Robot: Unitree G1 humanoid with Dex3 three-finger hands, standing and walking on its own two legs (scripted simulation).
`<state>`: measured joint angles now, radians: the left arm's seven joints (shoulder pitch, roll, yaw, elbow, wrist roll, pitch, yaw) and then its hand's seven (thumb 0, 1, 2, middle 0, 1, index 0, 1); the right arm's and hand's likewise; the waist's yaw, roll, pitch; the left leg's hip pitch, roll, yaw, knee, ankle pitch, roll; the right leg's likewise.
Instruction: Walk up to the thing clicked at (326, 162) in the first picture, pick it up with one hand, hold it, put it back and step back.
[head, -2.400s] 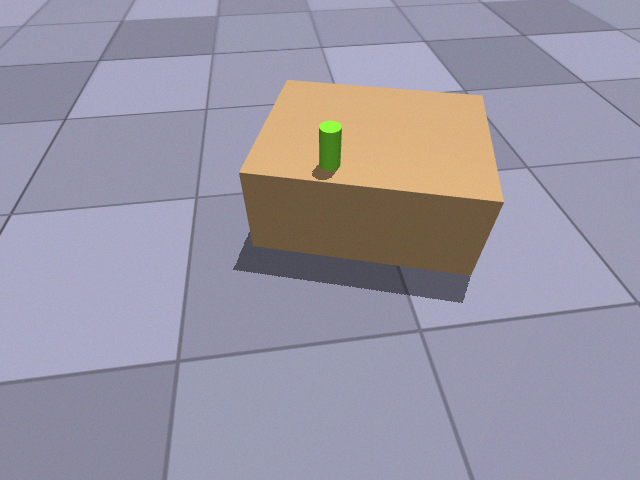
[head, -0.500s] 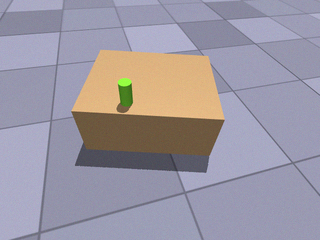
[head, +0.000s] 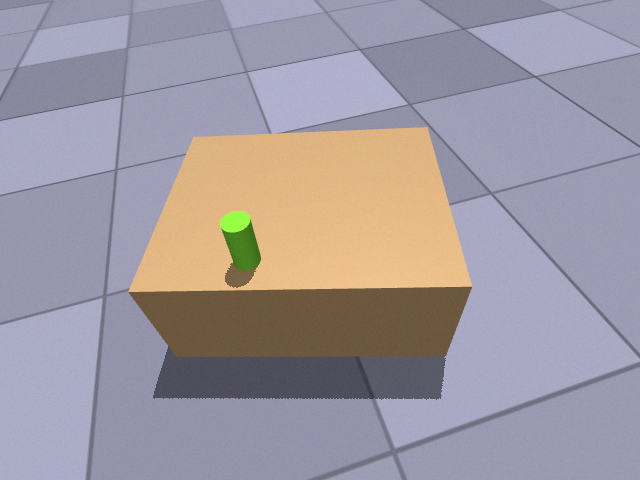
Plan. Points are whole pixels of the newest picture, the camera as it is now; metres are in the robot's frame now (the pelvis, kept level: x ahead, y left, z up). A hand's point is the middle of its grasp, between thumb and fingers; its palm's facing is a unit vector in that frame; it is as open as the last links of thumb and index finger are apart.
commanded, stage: walk up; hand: left
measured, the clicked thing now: (241, 241) +0.76 +0.25 -0.30
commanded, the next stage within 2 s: none
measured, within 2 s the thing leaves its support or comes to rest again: neither
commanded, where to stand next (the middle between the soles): +0.36 +0.04 m, yaw +0 degrees
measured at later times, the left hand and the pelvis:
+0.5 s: hand (132, 442) +0.23 +0.30 -0.13, palm faces -0.08 -0.93 -0.36, open 7.4 cm; pelvis +0.17 +0.03 +0.00, yaw +0 degrees
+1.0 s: hand (155, 377) +0.34 +0.31 -0.16, palm faces -0.01 -0.92 -0.39, open 7.4 cm; pelvis +0.27 +0.04 -0.02, yaw +0 degrees
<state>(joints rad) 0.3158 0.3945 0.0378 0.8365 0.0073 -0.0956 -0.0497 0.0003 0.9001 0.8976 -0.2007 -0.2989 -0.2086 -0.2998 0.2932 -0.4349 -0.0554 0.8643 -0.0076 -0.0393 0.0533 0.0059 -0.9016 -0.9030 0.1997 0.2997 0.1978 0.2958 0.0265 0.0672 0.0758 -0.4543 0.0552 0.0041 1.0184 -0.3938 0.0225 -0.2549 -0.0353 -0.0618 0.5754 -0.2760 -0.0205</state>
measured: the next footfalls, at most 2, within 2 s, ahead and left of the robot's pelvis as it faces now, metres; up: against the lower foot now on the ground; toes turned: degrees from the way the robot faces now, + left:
left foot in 0.18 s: +0.21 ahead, +0.15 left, +0.00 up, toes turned +5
right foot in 0.58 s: +0.33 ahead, -0.11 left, +0.00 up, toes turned -1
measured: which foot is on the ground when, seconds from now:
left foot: up 0.00-0.16, down 0.18-0.58, up 0.60-0.88, down 0.90-1.00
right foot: down 0.00-0.20, up 0.22-0.56, down 0.58-1.00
